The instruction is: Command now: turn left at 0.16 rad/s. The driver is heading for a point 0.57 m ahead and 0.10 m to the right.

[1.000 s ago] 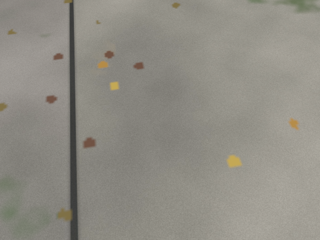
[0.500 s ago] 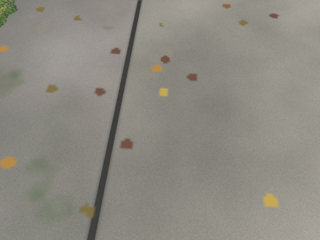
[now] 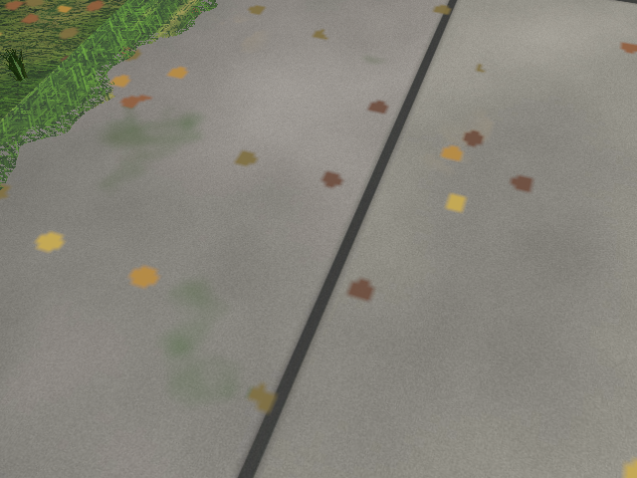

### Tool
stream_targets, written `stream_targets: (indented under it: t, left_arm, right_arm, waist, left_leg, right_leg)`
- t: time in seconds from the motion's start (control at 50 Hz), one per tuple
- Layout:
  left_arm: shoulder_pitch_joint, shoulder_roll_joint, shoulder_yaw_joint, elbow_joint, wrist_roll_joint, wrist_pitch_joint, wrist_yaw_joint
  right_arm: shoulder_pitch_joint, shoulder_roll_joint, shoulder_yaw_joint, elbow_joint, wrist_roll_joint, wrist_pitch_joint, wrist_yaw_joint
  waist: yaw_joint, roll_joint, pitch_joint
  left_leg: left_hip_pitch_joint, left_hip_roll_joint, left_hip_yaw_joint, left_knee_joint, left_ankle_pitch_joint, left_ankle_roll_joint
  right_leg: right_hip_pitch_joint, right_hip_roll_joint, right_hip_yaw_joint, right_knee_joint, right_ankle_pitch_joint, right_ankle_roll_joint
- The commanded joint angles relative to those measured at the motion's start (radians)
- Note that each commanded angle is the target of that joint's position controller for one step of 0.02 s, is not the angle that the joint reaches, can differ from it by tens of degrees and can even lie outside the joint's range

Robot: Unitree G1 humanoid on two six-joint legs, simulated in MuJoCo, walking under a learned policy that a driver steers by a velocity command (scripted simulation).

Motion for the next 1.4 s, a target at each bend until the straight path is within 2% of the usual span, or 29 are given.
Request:
stream_targets:
  t: [0.02,0.04,0.06,0.08,0.12,0.18,0.28,0.34,0.4,0.52,0.58,0.6,0.62,0.64,0.66,0.7,0.74,0.84,0.98,1.04,1.08,1.1,1.12,1.14,1.16,1.2,1.24,1.3,1.4]
  left_arm:
    - [0.017,0.165,0.041,-0.016,-0.009,0.0,-0.003]
    - [0.043,0.121,0.029,-0.026,-0.01,-0.005,-0.006]
    - [0.065,0.04,0.004,-0.04,-0.016,-0.007,-0.008]
    - [0.03,0.077,0.01,-0.015,-0.01,0.008,0.005]
    - [0.007,0.092,0.014,0.004,-0.01,0.015,0.004]
    - [0.036,0.106,0.011,0.046,-0.003,0.002,-0.001]
    - [0.045,0.082,0.005,0.119,-0.002,0.002,-0.005]
    - [-0.046,0.084,0.011,0.077,0.012,0.004,-0.02]
    - [-0.079,0.102,0.027,0.041,0.001,-0.01,-0.037]
    - [-0.041,0.085,0.032,0.036,-0.004,-0.021,-0.07]
    - [0.129,0.112,0.051,0.085,0.009,-0.024,-0.071]
    - [0.269,0.174,0.075,0.125,0.018,-0.035,-0.06]
    - [0.333,0.277,0.089,0.114,0.011,-0.047,-0.051]
    - [0.268,0.245,0.079,0.11,-0.001,-0.04,-0.048]
    - [0.183,0.215,0.073,0.077,-0.003,-0.039,-0.046]
    - [0.113,0.18,0.064,0.052,-0.009,-0.049,-0.038]
    - [0.137,0.158,0.055,0.064,-0.019,-0.064,-0.031]
    - [0.227,0.147,0.054,0.101,-0.024,-0.074,-0.022]
    - [0.268,0.117,0.032,0.148,-0.003,-0.09,-0.011]
    - [0.215,0.138,0.032,0.153,0.006,-0.097,0.0]
    - [0.192,0.162,0.037,0.154,0.024,-0.088,0.006]
    - [0.177,0.165,0.035,0.149,0.02,-0.085,0.007]
    - [0.231,0.089,0.014,0.121,-0.006,-0.09,0.0]
    - [0.304,0.081,0.017,0.134,-0.022,-0.093,-0.007]
    - [0.22,0.134,0.022,0.12,0.003,-0.093,0.001]
    - [0.113,0.116,0.016,0.101,0.002,-0.099,-0.004]
    - [0.118,0.09,0.01,0.101,0.016,-0.068,-0.013]
    - [0.129,0.051,0.0,0.109,0.01,-0.041,-0.02]
    - [0.013,0.032,-0.011,0.093,0.0,-0.025,-0.012]
  right_arm:
    - [0.058,-0.068,-0.002,-0.029,-0.009,-0.031,-0.017]
    - [0.076,-0.126,-0.007,-0.029,-0.029,-0.047,-0.025]
    - [0.012,-0.183,-0.01,-0.036,-0.018,-0.053,-0.031]
    - [0.018,-0.117,0.005,-0.02,-0.008,-0.059,-0.032]
    - [-0.038,-0.082,0.024,-0.012,-0.016,-0.067,-0.037]
    - [-0.02,-0.095,0.025,0.021,-0.003,-0.072,-0.048]
    - [0.032,-0.114,0.015,0.094,-0.007,-0.067,-0.048]
    - [0.091,-0.185,-0.017,0.108,-0.021,-0.057,-0.045]
    - [0.115,-0.163,-0.023,0.113,-0.033,-0.088,-0.047]
    - [0.038,-0.165,-0.03,0.091,-0.024,-0.139,-0.034]
    - [0.041,-0.17,-0.032,0.086,-0.026,-0.135,-0.022]
    - [0.041,-0.116,-0.013,0.071,-0.042,-0.135,-0.015]
    - [-0.023,-0.032,0.013,-0.015,-0.04,-0.14,0.0]
    - [-0.014,-0.089,0.004,-0.009,-0.051,-0.141,0.004]
    - [-0.029,-0.129,-0.004,-0.003,-0.038,-0.149,0.014]
    - [0.001,-0.127,-0.002,0.026,-0.035,-0.159,0.018]
    - [0.014,-0.114,0.003,0.033,-0.054,-0.142,0.022]
    - [-0.118,-0.086,0.014,-0.026,-0.044,-0.113,0.021]
    - [-0.285,-0.052,0.038,-0.087,-0.019,-0.123,0.034]
    - [-0.18,-0.085,0.025,-0.065,-0.016,-0.126,0.024]
    - [0.075,-0.124,0.003,0.018,-0.012,-0.132,0.008]
    - [0.225,-0.143,-0.008,0.059,-0.022,-0.138,-0.003]
    - [0.339,-0.233,-0.033,0.071,-0.049,-0.138,-0.017]
    - [0.291,-0.237,-0.04,0.078,-0.028,-0.125,-0.009]
    - [0.171,-0.198,-0.037,0.057,0.004,-0.127,-0.001]
    - [0.094,-0.084,-0.006,0.053,-0.005,-0.138,-0.001]
    - [0.109,-0.053,0.011,0.086,-0.003,-0.152,-0.006]
    - [0.132,-0.09,0.009,0.111,-0.011,-0.162,-0.007]
    - [0.164,-0.077,0.022,0.139,-0.01,-0.141,-0.015]
  waist:
    - [-0.044,-0.146,-0.097]
    - [-0.029,-0.024,-0.156]
    - [0.019,0.164,-0.126]
    - [-0.027,0.149,-0.122]
    - [-0.012,0.139,-0.073]
    - [-0.009,0.129,-0.092]
    - [-0.031,0.036,-0.032]
    - [-0.082,0.139,0.086]
    - [-0.074,0.092,0.113]
    - [-0.019,0.105,0.017]
    - [0.058,0.016,-0.017]
    - [0.112,-0.178,-0.058]
    - [0.115,-0.418,-0.074]
    - [0.061,-0.257,-0.029]
    - [0.028,-0.126,0.031]
    - [-0.017,-0.036,0.027]
    - [-0.023,-0.066,-0.011]
    - [0.002,-0.057,0.006]
    - [0.055,-0.085,0.048]
    - [-0.012,-0.096,0.0]
    - [-0.116,-0.101,-0.129]
    - [-0.187,-0.071,-0.194]
    - [-0.177,0.095,-0.3]
    - [-0.107,0.241,-0.361]
    - [-0.073,0.066,-0.237]
    - [-0.04,-0.054,-0.089]
    - [-0.003,-0.023,-0.065]
    - [0.019,0.009,-0.083]
    - [-0.017,0.063,-0.1]
  left_leg:
    - [0.171,0.016,0.023,-0.376,0.291,0.039]
    - [0.326,0.165,-0.146,-0.4,0.392,0.066]
    - [0.267,0.333,-0.294,-0.338,0.726,0.164]
    - [0.203,0.336,-0.27,-0.306,0.716,0.22]
    - [0.179,0.258,-0.209,-0.306,0.628,0.185]
    - [0.15,0.171,-0.148,-0.302,0.53,0.111]
    - [0.156,0.122,-0.128,-0.345,0.087,0.12]
    - [0.128,0.272,-0.313,-0.494,-0.408,0.224]
    - [0.189,0.393,-0.383,-0.565,-0.298,0.299]
    - [0.097,0.292,-0.044,-0.492,-0.001,0.203]
    - [-0.082,0.24,0.074,-0.228,0.018,0.168]
    - [-0.172,0.162,0.186,0.113,0.087,0.126]
    - [-0.48,-0.012,0.185,0.423,-0.172,0.074]
    - [-0.532,0.036,0.018,0.539,-0.154,0.087]
    - [-0.53,0.092,-0.006,0.541,-0.03,0.094]
    - [-0.431,0.139,-0.004,0.437,0.121,0.078]
    - [-0.384,0.132,0.02,0.398,0.191,0.046]
    - [-0.485,0.115,0.064,0.273,0.278,-0.012]
    - [-0.369,0.077,0.146,-0.032,0.423,0.065]
    - [-0.209,0.011,0.16,-0.085,0.342,0.134]
    - [0.009,-0.052,0.159,-0.11,0.259,0.172]
    - [0.209,-0.002,0.101,-0.155,0.262,0.205]
    - [0.468,0.263,-0.273,-0.158,0.236,0.307]
    - [0.583,0.447,-0.727,-0.301,0.439,0.455]
    - [0.452,0.404,-0.607,-0.311,0.507,0.426]
    - [0.209,0.333,-0.331,-0.331,0.79,0.367]
    - [0.093,0.266,-0.188,-0.363,0.935,0.309]
    - [0.049,0.231,-0.085,-0.374,1.095,0.295]
    - [0.1,0.168,0.001,-0.35,1.099,0.199]
  right_leg:
    - [0.042,-0.18,0.152,0.001,0.587,-0.099]
    - [-0.063,-0.14,0.117,0.065,0.382,-0.041]
    - [-0.12,-0.027,0.035,0.03,-0.026,0.006]
    - [-0.042,-0.035,0.056,0.039,-0.172,0.009]
    - [-0.027,-0.017,0.06,-0.01,-0.077,0.011]
    - [0.083,-0.047,0.074,-0.121,0.176,0.028]
    - [0.018,-0.015,0.058,-0.082,0.015,0.012]
    - [-0.238,0.046,-0.001,0.162,-0.199,-0.026]
    - [-0.431,-0.033,0.102,0.413,-0.209,-0.057]
    - [-0.14,-0.023,0.004,0.189,-0.058,-0.058]
    - [0.152,0.065,-0.06,0.074,-0.053,-0.08]
    - [0.262,-0.032,0.138,-0.068,-0.219,-0.118]
    - [0.346,-0.312,0.781,-0.351,-0.557,-0.25]
    - [0.273,-0.34,0.869,-0.406,-0.6,-0.291]
    - [0.199,-0.31,0.745,-0.356,-0.494,-0.274]
    - [0.144,-0.204,0.525,-0.329,-0.148,-0.212]
    - [0.156,-0.154,0.418,-0.317,0.113,-0.197]
    - [0.201,-0.121,0.334,-0.314,0.349,-0.205]
    - [0.252,-0.126,0.196,-0.349,0.605,-0.139]
    - [0.313,-0.151,0.135,-0.245,0.955,-0.107]
    - [0.346,-0.145,0.096,0.061,1.154,-0.087]
    - [0.23,-0.126,0.066,0.291,1.021,-0.077]
    - [-0.043,-0.032,0.024,0.662,0.596,-0.041]
    - [-0.322,0.16,0.052,0.951,-0.232,-0.01]
    - [-0.376,0.07,0.144,0.974,-0.147,-0.029]
    - [-0.329,0.001,0.129,0.867,-0.07,-0.029]
    - [-0.241,-0.024,0.119,0.749,-0.066,-0.012]
    - [-0.201,-0.011,0.079,0.623,-0.035,0.016]
    - [-0.203,-0.01,0.027,0.36,0.122,0.031]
